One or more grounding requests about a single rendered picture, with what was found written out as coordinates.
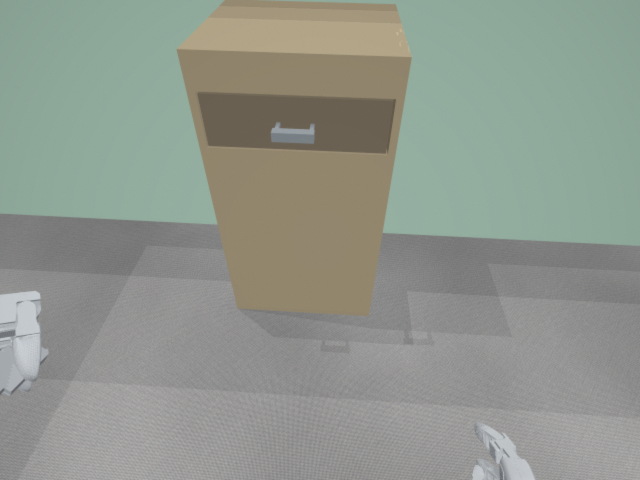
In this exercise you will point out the drawer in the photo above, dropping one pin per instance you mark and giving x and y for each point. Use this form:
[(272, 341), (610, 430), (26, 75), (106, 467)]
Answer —
[(342, 124)]

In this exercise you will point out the cabinet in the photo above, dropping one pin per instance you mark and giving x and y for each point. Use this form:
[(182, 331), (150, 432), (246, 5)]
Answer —
[(301, 230)]

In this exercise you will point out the left robot hand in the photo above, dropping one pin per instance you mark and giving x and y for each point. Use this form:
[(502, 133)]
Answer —
[(21, 351)]

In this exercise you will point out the right robot hand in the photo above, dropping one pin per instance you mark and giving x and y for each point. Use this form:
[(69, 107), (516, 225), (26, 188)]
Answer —
[(503, 452)]

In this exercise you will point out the handle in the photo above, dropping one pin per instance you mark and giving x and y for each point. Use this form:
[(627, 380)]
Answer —
[(285, 135)]

